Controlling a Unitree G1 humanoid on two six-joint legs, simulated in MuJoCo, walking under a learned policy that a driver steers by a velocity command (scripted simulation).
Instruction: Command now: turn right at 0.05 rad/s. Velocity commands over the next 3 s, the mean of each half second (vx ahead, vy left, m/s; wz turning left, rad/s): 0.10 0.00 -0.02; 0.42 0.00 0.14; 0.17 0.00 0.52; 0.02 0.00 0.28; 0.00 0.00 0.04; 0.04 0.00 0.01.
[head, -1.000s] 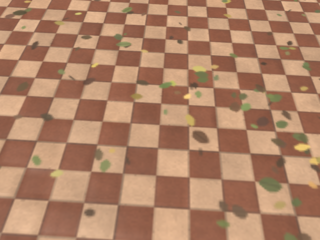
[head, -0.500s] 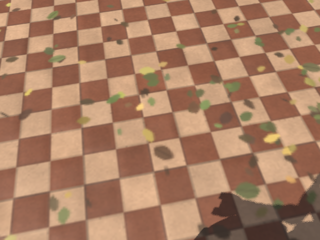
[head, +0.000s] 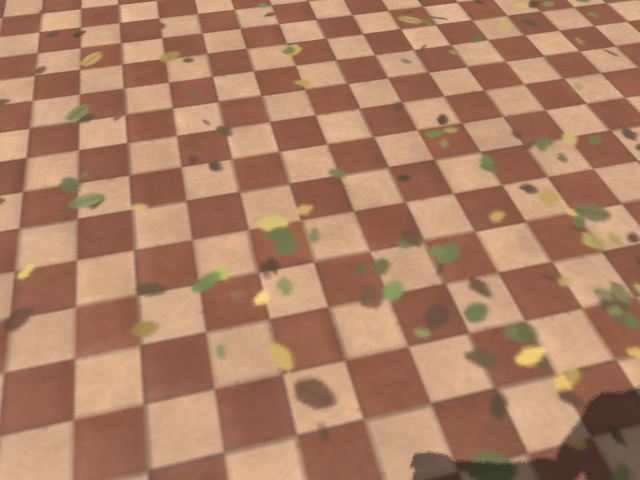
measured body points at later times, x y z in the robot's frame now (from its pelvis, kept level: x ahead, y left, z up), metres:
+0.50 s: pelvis +0.03 +0.00 +0.00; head +0.04 -0.02 +0.45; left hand +0.10 +0.26 -0.13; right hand +0.10 -0.27 -0.14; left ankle +0.01 +0.12 -0.73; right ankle +0.01 -0.11 -0.73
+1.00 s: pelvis +0.26 +0.03 -0.02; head +0.30 +0.04 +0.43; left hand +0.19 +0.29 -0.16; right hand +0.51 -0.19 -0.11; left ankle +0.37 +0.12 -0.73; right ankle +0.04 -0.12 -0.68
